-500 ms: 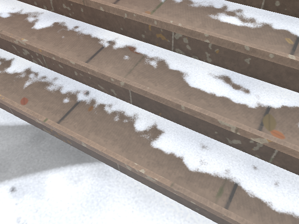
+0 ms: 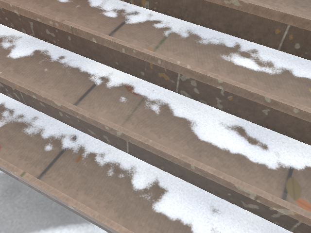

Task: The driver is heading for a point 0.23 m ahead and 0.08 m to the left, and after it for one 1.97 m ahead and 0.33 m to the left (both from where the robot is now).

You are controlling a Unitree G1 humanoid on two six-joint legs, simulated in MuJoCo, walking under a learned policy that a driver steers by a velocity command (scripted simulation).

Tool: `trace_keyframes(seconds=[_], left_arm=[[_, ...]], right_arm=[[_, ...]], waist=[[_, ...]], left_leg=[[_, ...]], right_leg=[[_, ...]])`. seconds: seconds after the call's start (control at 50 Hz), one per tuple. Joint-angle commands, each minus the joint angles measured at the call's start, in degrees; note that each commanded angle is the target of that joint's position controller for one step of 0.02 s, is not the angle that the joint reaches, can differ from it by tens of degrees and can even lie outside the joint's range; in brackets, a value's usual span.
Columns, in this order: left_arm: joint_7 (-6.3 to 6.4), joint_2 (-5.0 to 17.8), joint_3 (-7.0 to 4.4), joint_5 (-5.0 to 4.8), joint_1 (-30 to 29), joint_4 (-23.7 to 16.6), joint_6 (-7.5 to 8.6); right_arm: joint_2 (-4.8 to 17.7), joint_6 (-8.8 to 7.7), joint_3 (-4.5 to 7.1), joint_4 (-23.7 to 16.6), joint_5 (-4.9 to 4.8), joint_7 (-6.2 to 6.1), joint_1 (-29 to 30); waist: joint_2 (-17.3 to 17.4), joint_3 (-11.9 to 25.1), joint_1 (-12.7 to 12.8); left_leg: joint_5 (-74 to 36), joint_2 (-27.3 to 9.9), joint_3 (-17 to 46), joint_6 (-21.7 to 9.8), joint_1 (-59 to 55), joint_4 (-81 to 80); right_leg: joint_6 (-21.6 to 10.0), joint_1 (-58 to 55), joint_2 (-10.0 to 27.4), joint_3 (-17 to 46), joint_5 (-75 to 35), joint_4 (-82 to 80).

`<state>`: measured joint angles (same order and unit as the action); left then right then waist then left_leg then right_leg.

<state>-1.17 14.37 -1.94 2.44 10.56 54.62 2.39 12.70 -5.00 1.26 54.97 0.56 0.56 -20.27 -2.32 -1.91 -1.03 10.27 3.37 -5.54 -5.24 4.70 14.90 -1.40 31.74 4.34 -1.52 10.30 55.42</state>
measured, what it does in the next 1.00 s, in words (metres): walks ahead: right foot, then left foot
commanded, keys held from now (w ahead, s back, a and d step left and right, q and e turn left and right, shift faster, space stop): no key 1.00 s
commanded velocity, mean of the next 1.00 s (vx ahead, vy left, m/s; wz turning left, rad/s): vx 0.12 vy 0.00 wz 0.00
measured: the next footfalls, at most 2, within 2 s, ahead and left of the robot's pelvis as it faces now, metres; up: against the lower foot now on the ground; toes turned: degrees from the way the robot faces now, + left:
right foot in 0.20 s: +0.18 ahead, -0.09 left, +0.00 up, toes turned -3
left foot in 0.48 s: +0.15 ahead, +0.12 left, +0.00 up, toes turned +2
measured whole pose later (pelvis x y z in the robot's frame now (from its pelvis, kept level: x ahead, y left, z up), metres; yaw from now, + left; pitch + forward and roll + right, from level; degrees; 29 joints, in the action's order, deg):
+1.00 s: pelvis +0.12 +0.01 +0.00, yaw +0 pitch +0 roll +0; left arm 1.7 10.3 -0.6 0.8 13.4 61.7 -0.8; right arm 9.8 0.0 1.2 64.2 0.3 -1.9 -16.1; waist 0.9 -1.4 -0.4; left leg 13.6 0.1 -1.9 -1.1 9.3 23.3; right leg -1.7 10.9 -0.7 -4.0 10.3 21.6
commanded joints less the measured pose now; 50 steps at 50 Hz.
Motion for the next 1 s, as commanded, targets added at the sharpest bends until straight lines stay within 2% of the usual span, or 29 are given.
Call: trace_keyframes(seconds=[0.02,0.04,0.08,0.12,0.14,0.16,0.18,0.2,0.22,0.24,0.26,0.28,0.3,0.34,0.36,0.42,0.46,0.48,0.5,0.52,0.54,0.56,0.58,0.6,0.62,0.64,0.66,0.76,1.0], left_arm=[[0.41,0.34,0.56,-0.35,1.24,-1.08,-0.04],[0.8,0.52,0.74,-0.48,-0.37,-1.36,-0.04],[2.1,-0.26,1.11,-0.61,0.36,-0.62,0.23],[3.31,0.17,0.93,-0.61,3.86,0.82,0.67],[3.79,0.5,0.72,-0.88,6.39,1.88,1.05],[4.13,0.46,0.52,-1.18,10.65,3.46,1.51],[4.18,-0.07,0.38,-1.23,16.89,5.79,2.1],[4.32,3.68,-0.22,-0.34,20.76,7.23,2.68],[3.69,4.97,0.28,-0.37,19.13,7.29,2.96],[3.07,3.96,0.4,-1.86,15.96,6.44,2.82],[2.98,0.71,1.18,-2.34,9.67,4.8,2.36],[3.15,-1.73,2.09,-2.29,4.5,3.64,1.77],[3.58,-2.91,2.78,-1.76,2.67,3.19,1.49],[4.18,-1.5,2.96,-1.07,3.79,3.89,1.21],[4.23,-0.58,2.8,-1.05,5.72,4.48,1.19],[4.58,0.51,2.56,-2.05,7.55,4.74,0.27],[4.51,0.73,2.29,-2.66,6.79,4.55,-0.41],[4.24,0.71,2.12,-2.81,7.04,4.45,-0.52],[3.94,-0.33,2.13,-2.99,7.98,4.6,-0.78],[3.97,-1.81,2.35,-2.78,8.83,5.43,-1.34],[4.07,-1.71,2.24,-2.31,8.86,5.99,-1.66],[4.07,-1.72,2.12,-1.97,9.33,6.38,-1.76],[3.32,3.32,0.59,-1.31,7.5,5.29,-2.38],[3.07,2.21,0.65,-0.96,7.42,5.34,-2.58],[2.94,0.59,0.84,-1.18,7.29,5.35,-2.67],[2.84,-0.53,0.97,-1.44,7.36,5.51,-2.75],[2.82,-0.66,0.92,-1.6,7.12,5.59,-2.78],[2.77,0.14,0.65,-1.43,6.03,5.57,-2.69],[3.07,1.07,0.49,-1.64,5.52,6.18,-2.92]], right_arm=[[6.06,-0.49,0.95,-1.31,0.53,-0.45,-1.34],[5.81,-0.39,0.76,-0.9,0.66,-0.64,-1.7],[4.66,0.05,0.09,0.18,1.12,-1.13,-2.99],[5.71,0.28,0.05,0.42,1.3,-1.73,-1.85],[6.24,0.36,0.12,0.48,0.85,-1.93,-0.95],[6.87,0.59,0.37,0.69,0.01,-2.07,0.74],[6.82,0.74,0.44,0.3,-1.39,-1.9,3.46],[5.19,0.32,0.15,-1.19,-2.74,-1.52,4.88],[-1.37,1.04,-1.07,0.11,-2.6,-1.4,-4.84],[-1.38,2.92,-0.83,3.6,-0.95,-1.92,-9.25],[-0.41,3.87,-0.61,3.9,0.52,-1.94,-7.82],[-0.07,4.5,-0.43,3.63,1.53,-1.59,-5.52],[0.94,5.35,-0.08,3.7,1.81,-1.38,-3.96],[-0.16,6.68,-0.38,4.19,1.36,-1.51,-3.45],[-0.92,6.96,-0.64,4.4,0.89,-1.95,-2.45],[-1.14,7.68,-0.99,4.67,-0.41,-3.23,0.07],[-1.12,7.43,-1.43,5.38,-0.2,-3.34,0.21],[0.17,7.07,-1.39,5.49,0.42,-3.2,0.71],[1.04,6.71,-1.53,5.46,1.15,-2.75,1.64],[0.45,6.33,-1.73,5.96,1.48,-2.27,2.55],[-0.51,5.83,-1.97,6.28,1.36,-2.06,2.49],[-0.74,5.36,-2.09,6.74,1.17,-2.04,1.81],[5.54,5.74,0.39,6.68,-0.9,-2.23,5.18],[4.81,5.74,0.39,6.43,-0.8,-2.59,4.81],[2.71,5.74,0.13,6.98,-0.53,-2.81,3.69],[1.6,5.76,0.04,7.4,-0.44,-2.92,2.85],[1.29,5.74,0.09,7.6,-0.44,-3.03,2.68],[2.0,5.13,0.52,8.37,-0.35,-2.92,1.29],[2.34,4.75,0.77,8.52,-0.28,-2.64,0.51]], waist=[[8.3,0.96,1.28],[7.12,-0.66,0.97],[6.56,0.2,1.28],[7.4,1.73,2.44],[8.61,2.4,3.24],[8.97,2.96,5.57],[8.11,3.55,9.07],[1.49,4.14,9.39],[-7.24,7.54,1.45],[-2.87,8.5,0.7],[-2.24,3.24,-0.87],[-1.68,-0.26,-2.36],[-2.19,-1.71,-3.12],[-3.36,-0.29,-3.63],[-3.08,1.18,-2.61],[-4.27,4.11,-0.44],[-2.54,3.27,-1.02],[-1.35,2.48,-0.45],[0.73,0.07,0.63],[4.24,-3.8,1.13],[5.14,-5.77,0.98],[5.77,-5.63,1.0],[5.62,-6.98,2.07],[4.67,-5.24,1.72],[4.35,-4.23,1.43],[4.6,-3.71,1.27],[4.76,-3.42,1.15],[4.15,-0.25,0.84],[3.36,-0.46,0.84]], left_leg=[[-25.74,-13.63,5.7,-6.0,2.04,-4.06],[-29.88,-13.79,5.12,-6.23,3.19,-3.32],[-45.37,-15.4,5.27,-6.86,0.81,1.14],[-58.94,-15.17,4.76,-6.19,-1.74,7.75],[-62.36,-14.77,5.11,-5.56,-2.49,11.56],[-60.37,-13.72,5.17,-4.53,-2.32,17.08],[-52.19,-11.24,4.48,-2.46,0.3,24.83],[-24.17,-6.95,3.64,0.84,10.71,37.67],[19.52,-0.48,4.83,3.45,15.42,49.14],[19.54,-1.97,9.2,4.28,11.72,51.87],[18.99,-3.19,8.86,5.34,11.93,51.8],[18.57,-4.3,8.64,6.28,10.59,48.76],[17.67,-4.46,7.73,7.32,8.28,45.53],[16.43,-4.16,5.66,8.62,5.29,34.58],[16.04,-4.03,4.95,8.82,4.9,29.33],[11.21,-4.39,3.7,8.57,3.74,17.66],[-1.35,-5.83,4.11,7.98,-0.95,6.5],[-4.04,-7.85,5.83,7.83,-2.81,5.47],[-3.02,-9.62,8.01,7.37,-1.05,5.43],[1.24,-9.54,8.6,6.57,5.24,4.35],[1.36,-9.56,8.81,6.08,7.76,3.17],[0.31,-9.76,8.97,5.85,8.28,2.45],[1.43,-7.69,8.08,5.74,9.67,4.02],[1.19,-7.78,8.06,5.6,8.83,3.84],[0.87,-7.81,8.06,5.6,8.16,3.94],[-0.27,-7.83,8.08,5.57,7.84,3.94],[-1.45,-7.83,7.98,5.49,7.86,4.1],[-4.11,-7.94,7.94,5.03,7.39,4.65],[-5.27,-7.7,7.97,4.46,7.24,4.07]], right_leg=[[0.91,-3.07,-0.68,-3.16,-1.04,-2.29],[0.98,-4.06,-1.04,-3.59,-0.32,-4.99],[0.1,-6.31,-2.7,-4.52,3.06,-5.18],[-1.79,-9.85,-4.61,-4.52,5.53,-9.6],[-2.69,-12.91,-5.75,-4.47,4.42,-14.35],[-3.42,-17.64,-5.95,-4.09,-1.02,-22.71],[-3.69,-25.49,-5.8,-3.73,-13.17,-35.61],[-5.49,-35.06,2.76,5.44,-39.58,-37.43],[-11.55,-37.71,16.71,16.93,-80.37,-31.78],[-16.96,-29.75,18.24,15.05,-70.36,-33.2],[-16.92,-22.98,15.45,12.78,-53.9,-36.57],[-14.59,-17.05,12.69,10.15,-42.26,-39.16],[-12.68,-13.88,10.23,7.34,-40.68,-39.6],[-9.43,-14.97,6.83,2.8,-42.26,-37.83],[-8.21,-18.2,6.3,3.07,-42.15,-36.76],[-6.62,-23.27,6.42,6.15,-31.79,-36.64],[-4.03,-20.47,5.35,7.34,-14.57,-38.25],[-2.5,-18.31,4.51,8.22,-3.73,-39.79],[-1.48,-16.72,2.68,7.69,5.4,-41.76],[-1.18,-18.93,1.18,5.75,7.93,-42.53],[-1.25,-21.01,1.19,5.51,5.64,-41.04],[-1.51,-22.49,1.5,5.35,2.87,-39.96],[-1.56,-20.5,-1.24,2.69,5.17,-39.12],[-1.6,-20.17,-1.43,2.39,5.62,-39.24],[-1.71,-20.02,-1.44,2.36,5.39,-39.44],[-1.77,-20.12,-1.43,2.3,4.24,-39.44],[-1.75,-20.4,-1.48,2.16,2.74,-39.26],[-1.7,-22.34,-0.93,2.29,-1.57,-37.94],[-1.34,-21.83,-0.43,2.41,-2.66,-37.6]])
